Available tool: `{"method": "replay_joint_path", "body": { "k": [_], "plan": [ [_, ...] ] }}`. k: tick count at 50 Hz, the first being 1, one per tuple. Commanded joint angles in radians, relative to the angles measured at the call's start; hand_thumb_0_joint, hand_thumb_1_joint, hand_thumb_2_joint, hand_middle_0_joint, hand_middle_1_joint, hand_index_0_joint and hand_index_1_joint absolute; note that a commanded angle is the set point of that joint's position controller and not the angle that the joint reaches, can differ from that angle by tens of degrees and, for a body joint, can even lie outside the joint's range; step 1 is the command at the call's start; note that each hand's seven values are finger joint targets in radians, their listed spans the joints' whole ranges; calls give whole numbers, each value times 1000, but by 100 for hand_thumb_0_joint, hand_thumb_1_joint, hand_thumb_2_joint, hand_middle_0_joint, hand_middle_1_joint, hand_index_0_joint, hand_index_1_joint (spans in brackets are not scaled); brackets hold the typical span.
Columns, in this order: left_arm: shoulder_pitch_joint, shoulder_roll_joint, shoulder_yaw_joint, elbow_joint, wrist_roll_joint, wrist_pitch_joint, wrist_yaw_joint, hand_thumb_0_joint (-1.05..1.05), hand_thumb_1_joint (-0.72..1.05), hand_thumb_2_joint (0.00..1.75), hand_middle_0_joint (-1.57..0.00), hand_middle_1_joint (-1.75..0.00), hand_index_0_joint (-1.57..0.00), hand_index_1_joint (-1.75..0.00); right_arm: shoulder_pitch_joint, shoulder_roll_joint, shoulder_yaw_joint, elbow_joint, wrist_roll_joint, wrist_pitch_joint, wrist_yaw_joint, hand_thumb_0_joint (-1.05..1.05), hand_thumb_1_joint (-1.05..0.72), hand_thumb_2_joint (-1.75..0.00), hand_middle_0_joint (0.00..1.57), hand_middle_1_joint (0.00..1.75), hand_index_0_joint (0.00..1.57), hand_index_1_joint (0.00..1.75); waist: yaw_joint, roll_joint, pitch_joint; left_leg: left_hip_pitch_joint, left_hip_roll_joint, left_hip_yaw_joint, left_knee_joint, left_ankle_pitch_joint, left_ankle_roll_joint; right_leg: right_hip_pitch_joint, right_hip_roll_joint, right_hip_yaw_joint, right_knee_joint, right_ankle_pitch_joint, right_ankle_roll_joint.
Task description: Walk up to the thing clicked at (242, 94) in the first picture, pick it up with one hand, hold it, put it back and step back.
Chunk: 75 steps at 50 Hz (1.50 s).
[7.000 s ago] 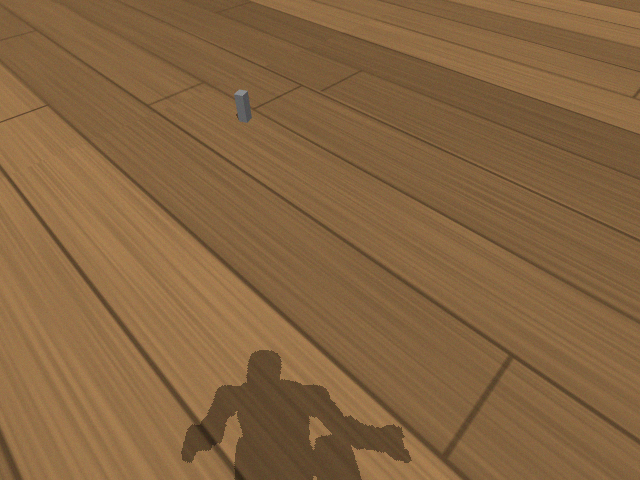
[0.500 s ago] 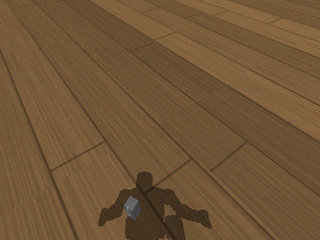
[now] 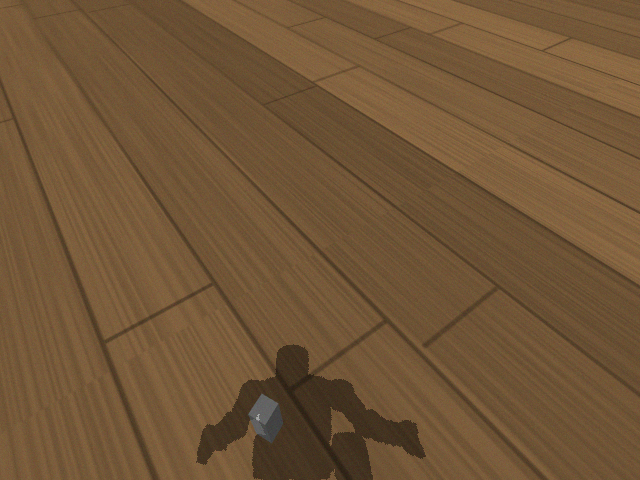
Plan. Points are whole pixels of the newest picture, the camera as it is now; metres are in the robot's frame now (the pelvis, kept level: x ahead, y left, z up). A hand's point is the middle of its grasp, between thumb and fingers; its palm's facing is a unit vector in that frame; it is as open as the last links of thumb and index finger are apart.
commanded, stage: walk up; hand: left
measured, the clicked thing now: (266, 419) +0.41 +0.18 -0.70
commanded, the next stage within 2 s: stand in 0.02 s
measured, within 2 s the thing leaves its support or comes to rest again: neither
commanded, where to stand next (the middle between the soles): +0.06 -0.02 m, yaw -2 degrees
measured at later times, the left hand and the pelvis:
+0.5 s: hand out of the picture +0.09 +0.25 -0.15, palm faces -0.02 -0.94 -0.34, open 7.3 cm; pelvis +0.01 +0.00 +0.00, yaw +0 degrees
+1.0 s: hand out of the picture +0.10 +0.25 -0.15, palm faces -0.02 -0.94 -0.34, open 7.3 cm; pelvis +0.02 -0.01 +0.00, yaw +0 degrees
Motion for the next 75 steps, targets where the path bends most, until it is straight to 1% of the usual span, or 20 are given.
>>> {"method": "replay_joint_path", "body": {
  "k": [1,3,5,8,11,14,15,22,25,26,32,34,36,43,48,52,58,61,66,75],
  "plan": [
    [-48,224,29,-67,5,-22,20,0,90,90,-20,-30,-20,-30,-43,-204,-40,-64,-4,-17,-17,0,-90,-90,20,30,20,30,-14,-9,-56,0,103,-97,-73,-31,22,-22,-110,108,-70,-56,-26],
    [-43,221,27,-67,8,-23,23,0,90,90,-20,-30,-20,-30,-55,-208,-44,-69,-4,-15,-17,0,-90,-90,20,30,20,30,-8,-12,-66,9,107,-102,-65,-14,29,-22,-110,105,-69,-58,-28],
    [-43,217,23,-68,8,-27,24,0,90,90,-20,-30,-20,-30,-56,-206,-43,-69,-3,-17,-16,0,-90,-90,20,30,20,30,-11,-6,-73,30,111,-98,-54,63,28,-26,-115,104,-63,5,-29],
    [-37,218,22,-73,4,-30,25,0,90,90,-20,-30,-20,-30,-47,-215,-43,-65,-2,-20,-17,0,-90,-90,20,30,20,30,-9,16,-89,49,118,-96,-46,122,28,-9,-117,103,-51,62,-29],
    [-39,223,22,-72,2,-31,25,0,90,90,-20,-30,-20,-30,-42,-212,-42,-64,-2,-20,-18,0,-90,-90,20,30,20,30,-12,-1,-97,56,118,-91,-42,139,25,-1,-119,104,-48,87,-30],
    [-34,221,18,-72,4,-30,25,0,90,90,-20,-30,-20,-30,-47,-211,-40,-63,-1,-19,-18,0,-90,-90,20,30,20,30,-9,-3,-79,47,116,-90,-48,99,23,-5,-117,106,-61,52,-27],
    [-38,225,19,-74,5,-29,25,0,90,90,-20,-30,-20,-30,-49,-209,-40,-65,-2,-18,-18,0,-90,-90,20,30,20,30,-12,-8,-87,55,120,-88,-45,117,23,-3,-118,103,-55,68,-30],
    [-41,228,18,-73,4,-28,26,0,90,90,-20,-30,-20,-30,-41,-211,-38,-66,-2,-16,-17,0,-90,-90,20,30,20,30,-11,-17,-51,18,111,-91,-66,28,24,-14,-116,105,-69,-1,-28],
    [-33,223,17,-75,3,-29,24,0,90,90,-20,-30,-20,-30,-39,-221,-39,-63,-4,-19,-17,0,-90,-90,20,30,20,30,-8,8,-67,35,114,-88,-62,64,25,-9,-120,110,-66,41,-29],
    [-36,229,18,-78,4,-31,26,0,90,90,-20,-30,-20,-30,-42,-215,-39,-68,-3,-20,-17,0,-90,-90,20,30,20,30,-9,-4,-80,45,119,-91,-56,115,25,7,-119,102,-54,78,-28],
    [-31,230,17,-77,2,-33,28,0,90,90,-20,-30,-20,-30,-43,-213,-39,-65,0,-19,-18,0,-90,-90,20,30,20,30,-7,-20,-99,74,122,-84,-41,189,25,26,-122,100,-49,174,-25],
    [-39,233,18,-76,1,-33,29,0,90,90,-20,-30,-20,-30,-35,-207,-37,-64,-2,-20,-19,0,-90,-90,20,30,20,30,-13,-17,-89,68,120,-80,-45,180,20,24,-121,101,-50,161,-26],
    [-42,229,17,-77,2,-29,29,0,90,90,-20,-30,-20,-30,-41,-211,-38,-64,-1,-16,-20,0,-90,-90,20,30,20,30,-11,-11,-82,57,117,-79,-52,122,22,17,-120,101,-58,105,-27],
    [-28,232,18,-78,4,-33,30,0,90,90,-20,-30,-20,-30,-36,-212,-38,-71,-1,-17,-20,0,-90,-90,20,30,20,30,-12,-4,-100,87,121,-73,-39,171,25,25,-124,104,-55,167,-27],
    [-31,230,18,-77,2,-30,30,0,90,90,-20,-30,-20,-30,-48,-211,-36,-71,-1,-15,-20,0,-90,-90,20,30,20,30,-7,-9,-52,61,119,-80,-54,127,20,0,-116,100,-68,104,-25],
    [-28,226,15,-78,1,-30,29,0,90,90,-20,-30,-20,-30,-40,-214,-37,-72,-2,-16,-19,0,-90,-90,20,30,20,30,-9,-2,-66,63,120,-78,-52,138,22,15,-118,103,-68,118,-31],
    [-27,230,19,-78,5,-29,29,0,90,90,-20,-30,-20,-30,-39,-214,-39,-76,-1,-15,-19,0,-90,-90,20,30,20,30,-7,-13,-76,74,119,-78,-58,97,28,5,-116,102,-69,77,-29],
    [-25,228,17,-79,2,-31,28,0,90,90,-20,-30,-20,-30,-36,-215,-38,-76,-1,-17,-19,0,-90,-90,20,30,20,30,-7,-10,-67,63,117,-78,-59,95,27,7,-119,108,-75,82,-29],
    [-22,230,17,-82,4,-32,30,0,90,90,-20,-30,-20,-30,-33,-213,-38,-77,-3,-16,-20,0,-90,-90,20,30,20,30,-7,-12,-79,80,121,-78,-46,147,25,10,-120,102,-62,135,-29],
    [-24,233,17,-84,4,-28,27,0,90,90,-20,-30,-20,-30,-26,-212,-36,-74,-3,-17,-21,0,-90,-90,20,30,20,30,-8,7,-78,75,121,-75,-55,125,27,10,-120,109,-60,108,-34]
  ]
}}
